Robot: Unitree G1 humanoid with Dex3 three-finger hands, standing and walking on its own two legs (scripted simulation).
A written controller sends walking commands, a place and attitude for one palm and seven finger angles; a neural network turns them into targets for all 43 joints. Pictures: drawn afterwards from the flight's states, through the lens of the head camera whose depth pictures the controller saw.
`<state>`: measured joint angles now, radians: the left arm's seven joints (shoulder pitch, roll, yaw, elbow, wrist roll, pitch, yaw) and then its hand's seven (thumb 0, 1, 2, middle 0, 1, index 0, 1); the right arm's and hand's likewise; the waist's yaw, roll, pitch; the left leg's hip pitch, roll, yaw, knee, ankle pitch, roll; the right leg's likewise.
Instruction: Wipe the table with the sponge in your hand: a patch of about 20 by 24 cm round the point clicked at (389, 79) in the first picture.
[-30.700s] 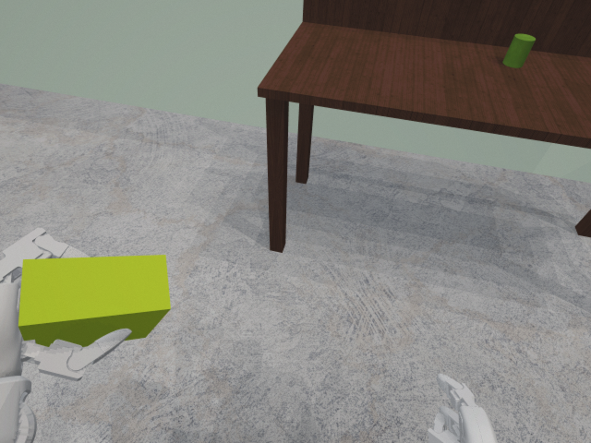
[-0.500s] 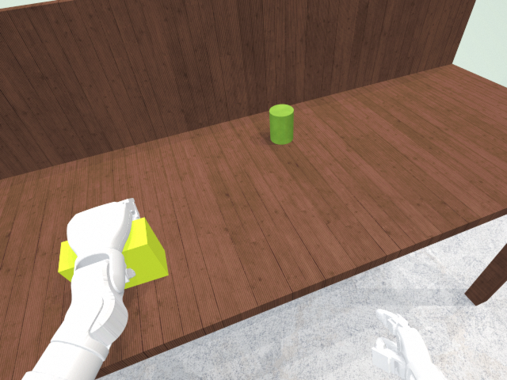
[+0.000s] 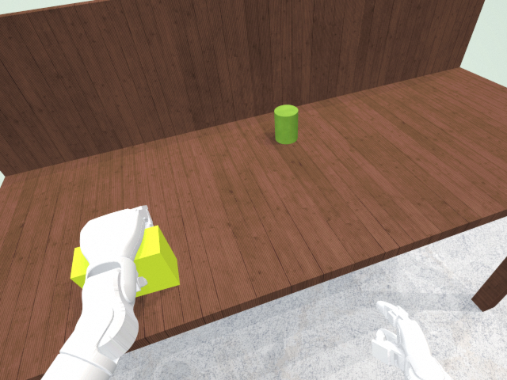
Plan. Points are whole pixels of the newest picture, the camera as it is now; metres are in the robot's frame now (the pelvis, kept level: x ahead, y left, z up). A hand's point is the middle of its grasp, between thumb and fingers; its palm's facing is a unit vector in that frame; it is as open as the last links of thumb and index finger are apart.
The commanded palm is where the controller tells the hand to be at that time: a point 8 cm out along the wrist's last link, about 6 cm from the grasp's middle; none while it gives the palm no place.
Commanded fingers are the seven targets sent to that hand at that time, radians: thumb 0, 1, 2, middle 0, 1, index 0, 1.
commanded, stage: slide across to the third lane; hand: left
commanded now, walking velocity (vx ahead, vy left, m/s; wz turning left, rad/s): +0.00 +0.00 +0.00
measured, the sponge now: (134, 272) +0.27 +0.26 +0.03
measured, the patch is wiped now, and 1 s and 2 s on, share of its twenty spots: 0.70 0.80 0.95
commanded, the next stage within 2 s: wipe forward along the third lane in 0.40 s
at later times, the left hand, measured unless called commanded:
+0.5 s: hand (157, 244) +0.30 +0.21 +0.08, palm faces +0.04 -0.07 -1.00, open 9.6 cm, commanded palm +0.27 +0.19 +0.13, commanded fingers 0.00 0.10 1.30 -1.20 -1.60 -1.20 -1.60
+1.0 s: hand (165, 219) +0.35 +0.21 +0.08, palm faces -0.04 -0.04 -1.00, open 9.6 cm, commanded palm +0.33 +0.21 +0.12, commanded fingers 0.00 0.10 1.30 -1.20 -1.60 -1.20 -1.60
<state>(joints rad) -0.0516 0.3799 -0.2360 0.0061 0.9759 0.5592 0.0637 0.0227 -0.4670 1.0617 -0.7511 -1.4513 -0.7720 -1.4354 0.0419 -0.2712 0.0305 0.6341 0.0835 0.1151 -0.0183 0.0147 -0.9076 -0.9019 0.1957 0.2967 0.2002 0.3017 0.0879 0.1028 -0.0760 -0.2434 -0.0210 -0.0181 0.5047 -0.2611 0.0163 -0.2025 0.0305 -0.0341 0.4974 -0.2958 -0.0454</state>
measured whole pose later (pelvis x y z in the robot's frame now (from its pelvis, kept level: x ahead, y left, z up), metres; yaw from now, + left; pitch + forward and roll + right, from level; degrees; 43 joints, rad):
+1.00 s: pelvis -0.02 -0.02 +0.00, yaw +0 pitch +3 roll +0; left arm -0.49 0.32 -0.24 0.56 0.96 0.49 0.07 0.01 -0.52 1.08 -0.81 -1.40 -0.84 -1.38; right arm 0.13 -0.28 0.03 0.70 0.09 0.13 -0.07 0.01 -0.91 -0.90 0.20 0.30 0.20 0.30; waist 0.04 0.08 -0.10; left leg -0.33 0.00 -0.03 0.50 -0.23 0.00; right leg -0.29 0.05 -0.04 0.51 -0.27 -0.07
